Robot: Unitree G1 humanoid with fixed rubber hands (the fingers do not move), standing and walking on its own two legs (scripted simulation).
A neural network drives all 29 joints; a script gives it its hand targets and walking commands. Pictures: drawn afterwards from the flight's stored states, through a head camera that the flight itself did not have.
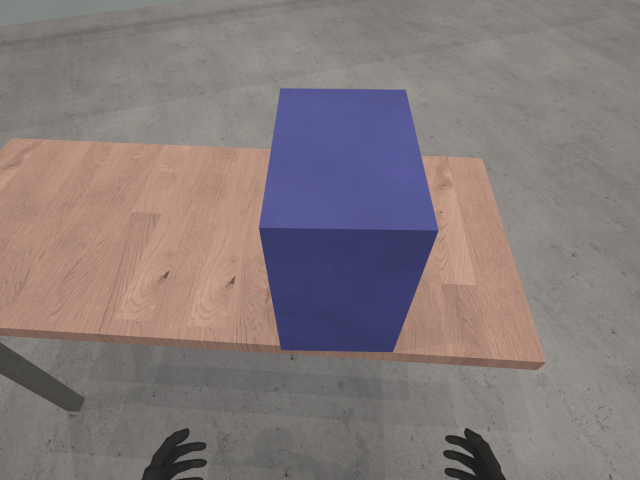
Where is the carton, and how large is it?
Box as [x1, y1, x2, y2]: [259, 88, 438, 351]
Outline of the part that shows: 280,88 259,230 281,349 392,351 438,230 405,90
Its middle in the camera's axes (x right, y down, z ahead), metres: +0.03 -0.02 +0.58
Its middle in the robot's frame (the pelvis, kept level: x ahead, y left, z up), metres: +0.47 +0.01 +0.03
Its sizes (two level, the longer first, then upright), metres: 0.264 0.179 0.300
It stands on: a table, 0.66 m high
